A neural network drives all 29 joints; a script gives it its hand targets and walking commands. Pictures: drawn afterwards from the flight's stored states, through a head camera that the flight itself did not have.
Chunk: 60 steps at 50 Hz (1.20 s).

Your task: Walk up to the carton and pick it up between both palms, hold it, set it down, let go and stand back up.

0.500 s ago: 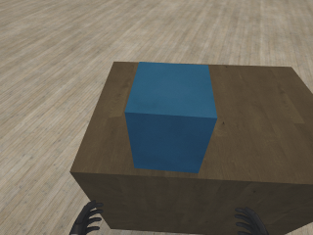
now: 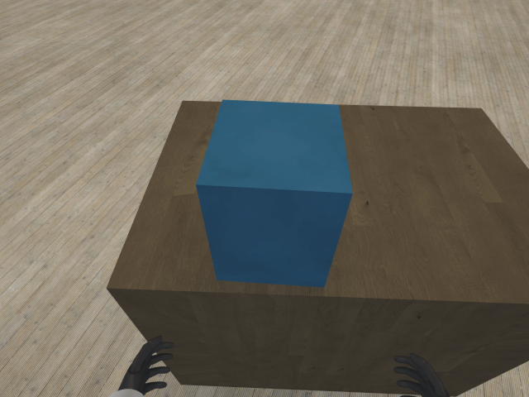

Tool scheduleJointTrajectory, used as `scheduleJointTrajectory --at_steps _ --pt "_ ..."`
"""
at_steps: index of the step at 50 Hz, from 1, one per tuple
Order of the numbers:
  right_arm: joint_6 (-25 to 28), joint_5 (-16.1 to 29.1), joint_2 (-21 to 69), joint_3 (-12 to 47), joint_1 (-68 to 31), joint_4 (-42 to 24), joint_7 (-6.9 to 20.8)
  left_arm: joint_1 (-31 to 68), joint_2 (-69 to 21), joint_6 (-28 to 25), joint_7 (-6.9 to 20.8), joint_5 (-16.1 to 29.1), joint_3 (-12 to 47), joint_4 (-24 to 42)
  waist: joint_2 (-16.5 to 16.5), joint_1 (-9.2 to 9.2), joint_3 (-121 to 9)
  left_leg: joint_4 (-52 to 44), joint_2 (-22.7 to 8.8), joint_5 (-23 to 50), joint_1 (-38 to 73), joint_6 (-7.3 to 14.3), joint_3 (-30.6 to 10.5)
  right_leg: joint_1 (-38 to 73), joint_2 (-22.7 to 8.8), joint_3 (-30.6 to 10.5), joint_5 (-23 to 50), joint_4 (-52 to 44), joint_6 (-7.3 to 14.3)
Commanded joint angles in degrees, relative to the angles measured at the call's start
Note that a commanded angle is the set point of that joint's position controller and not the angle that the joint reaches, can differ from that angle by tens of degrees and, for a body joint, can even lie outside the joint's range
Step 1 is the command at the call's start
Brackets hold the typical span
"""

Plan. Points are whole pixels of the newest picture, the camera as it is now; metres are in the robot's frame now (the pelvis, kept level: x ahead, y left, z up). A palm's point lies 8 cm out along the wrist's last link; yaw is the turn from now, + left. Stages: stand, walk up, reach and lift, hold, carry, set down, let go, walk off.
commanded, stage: let go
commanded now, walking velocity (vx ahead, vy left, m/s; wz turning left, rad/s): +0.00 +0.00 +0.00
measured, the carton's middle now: (275, 196) +0.45 +0.03 +0.06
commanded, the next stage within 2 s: stand in 0.12 s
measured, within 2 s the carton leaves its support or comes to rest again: neither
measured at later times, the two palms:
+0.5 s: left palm out of the picture +0.09 +0.28 -0.10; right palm out of the picture +0.10 -0.24 -0.10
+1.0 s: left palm out of the picture +0.03 +0.29 -0.12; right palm out of the picture +0.04 -0.23 -0.11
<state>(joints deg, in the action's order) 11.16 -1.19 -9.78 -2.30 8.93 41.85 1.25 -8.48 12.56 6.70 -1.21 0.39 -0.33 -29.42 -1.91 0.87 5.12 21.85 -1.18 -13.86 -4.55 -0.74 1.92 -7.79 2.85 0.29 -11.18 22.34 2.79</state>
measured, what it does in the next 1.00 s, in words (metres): stands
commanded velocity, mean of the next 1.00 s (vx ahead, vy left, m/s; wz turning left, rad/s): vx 0.00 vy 0.00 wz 0.00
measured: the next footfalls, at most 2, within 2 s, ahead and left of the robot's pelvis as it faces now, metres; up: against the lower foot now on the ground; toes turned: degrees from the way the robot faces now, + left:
none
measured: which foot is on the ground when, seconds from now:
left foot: down 0.00-1.00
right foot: down 0.00-1.00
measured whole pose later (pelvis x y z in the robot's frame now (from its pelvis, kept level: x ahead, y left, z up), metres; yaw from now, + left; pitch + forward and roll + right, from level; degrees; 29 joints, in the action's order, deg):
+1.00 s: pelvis -0.02 +0.03 -0.01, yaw +1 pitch -2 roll +0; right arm 1.8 -0.5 -15.0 -0.5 20.6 43.7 -0.1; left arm -20.9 15.3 -1.8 -0.6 -0.7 0.0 -43.6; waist -0.7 0.0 0.4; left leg 27.5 1.9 -14.5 -10.7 2.3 1.9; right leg -13.2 -0.3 0.3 -11.8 27.3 -0.1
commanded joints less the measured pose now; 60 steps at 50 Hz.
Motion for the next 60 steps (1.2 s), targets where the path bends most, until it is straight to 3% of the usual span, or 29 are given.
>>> scheduleJointTrajectory --at_steps 1,6,7,9,12,17,21,24,30,49,60 --pt "1.6 0.3 -6.4 -1.6 -2.0 -5.1 0.0 3.0 5.5 -1.3 -0.4 -0.1 -1.7 6.3 1.1 0.18 -6.9 -2.1 0.6 9.3 -0.9 -0.2 2.1 2.2 -3.5 -1.5 8.4 -4.0 -1.6" --pt "1.7 0.6 -6.4 -1.0 -1.0 -5.4 0.1 1.8 4.8 -1.2 -0.2 -0.3 -1.6 5.6 1.2 0.29 -6.3 -1.9 0.7 9.9 -0.6 -0.3 2.1 2.4 -3.6 -1.7 9.7 -3.8 -1.6" --pt "-3.1 0.5 -10.1 -2.1 2.7 -4.5 -1.4 -6.8 7.7 -5.4 -0.4 -1.7 -3.7 0.7 6.3 1.43 -11.1 3.0 -4.2 14.7 -3.7 2.0 -4.5 0.6 -7.3 -5.3 12.4 0.5 -1.2" --pt "-6.0 0.7 -10.4 -2.0 3.8 -5.6 -1.9 -6.6 8.7 -8.0 0.6 -1.7 -4.2 -0.7 3.9 -0.06 -12.0 3.4 -5.4 13.1 -3.0 2.9 -5.4 1.0 -8.8 -7.0 14.0 0.7 -1.1" --pt "-7.1 0.4 -10.1 -1.7 4.8 -5.9 -1.8 -4.9 7.1 -9.5 1.0 -1.5 -3.6 -0.6 1.1 -0.88 -6.7 2.8 -5.2 7.9 -5.0 2.5 -6.2 -3.7 -8.7 -7.1 10.1 -0.8 -1.1" --pt "-7.4 0.1 -10.9 -1.6 5.7 -5.7 -1.5 -6.4 7.9 -10.0 1.2 -1.5 -3.5 -2.3 1.7 -0.88 -5.9 2.4 -5.0 8.0 -6.1 2.4 -6.9 -3.5 -8.8 -6.9 11.1 -0.4 -0.8" --pt "-7.6 0.2 -11.5 -1.3 7.1 -4.8 -1.3 -8.1 8.4 -9.8 1.1 -1.1 -3.0 -3.4 0.8 -0.81 -4.4 1.1 -5.1 5.4 -7.1 2.6 -7.7 -4.4 -8.7 -6.7 7.0 -0.6 -1.0" --pt "-7.8 0.2 -12.0 -1.2 8.3 -4.4 -1.3 -9.2 9.2 -9.8 0.9 -1.2 -2.8 -4.3 2.5 -0.87 -4.4 0.8 -4.8 4.9 -7.8 2.6 -7.7 -4.0 -8.6 -6.7 6.4 -0.4 -1.2" --pt "-8.1 0.3 -12.4 -0.8 9.7 -3.5 -1.3 -10.8 9.6 -9.7 0.7 -1.2 -2.2 -6.1 2.3 -0.82 -4.2 0.4 -4.7 2.8 -8.4 2.6 -8.0 -4.0 -8.6 -6.6 2.6 -0.5 -1.4" --pt "-8.7 0.8 -13.1 -0.1 12.6 -1.5 -1.6 -13.7 9.8 -9.2 0.4 -1.0 -1.2 -11.4 2.5 -0.79 0.3 -3.5 -4.6 -5.2 -13.5 2.9 -9.6 -5.0 -8.2 -6.8 -2.4 0.1 -1.6" --pt "-8.8 0.7 -13.2 0.1 13.5 0.1 -1.8 -15.6 9.6 -9.0 0.1 -1.0 -1.0 -14.2 1.8 -0.70 -1.7 -3.5 -4.5 -3.2 -11.6 2.9 -9.6 -4.9 -8.4 -6.5 -1.2 0.1 -1.8"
